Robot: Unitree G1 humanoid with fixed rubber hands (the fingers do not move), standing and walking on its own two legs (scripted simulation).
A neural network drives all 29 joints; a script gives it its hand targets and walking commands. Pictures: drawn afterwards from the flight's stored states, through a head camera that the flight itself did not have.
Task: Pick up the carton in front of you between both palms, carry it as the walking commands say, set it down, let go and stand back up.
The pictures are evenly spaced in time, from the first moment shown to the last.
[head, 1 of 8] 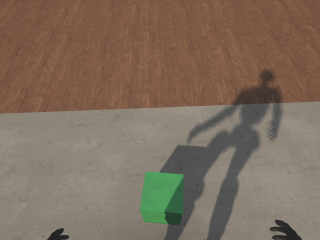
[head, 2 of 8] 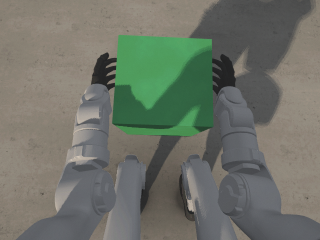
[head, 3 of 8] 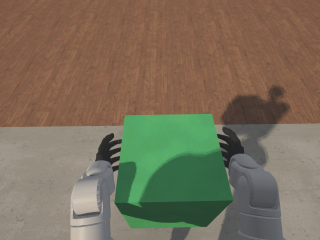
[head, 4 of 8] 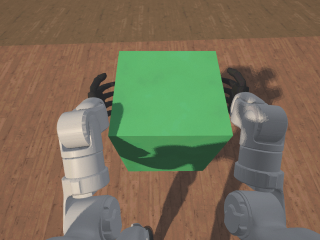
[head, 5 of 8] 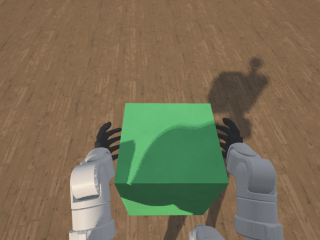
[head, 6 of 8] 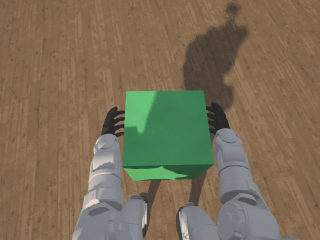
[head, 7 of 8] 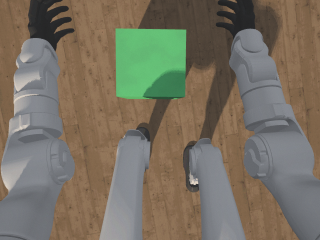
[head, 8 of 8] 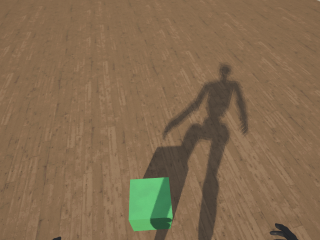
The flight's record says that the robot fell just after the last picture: no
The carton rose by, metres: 1.11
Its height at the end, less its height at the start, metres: +0.39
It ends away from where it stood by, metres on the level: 5.03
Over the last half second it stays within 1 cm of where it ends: yes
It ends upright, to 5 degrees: yes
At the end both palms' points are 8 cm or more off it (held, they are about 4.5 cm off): yes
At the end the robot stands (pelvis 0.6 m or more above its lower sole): yes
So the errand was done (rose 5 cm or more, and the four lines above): yes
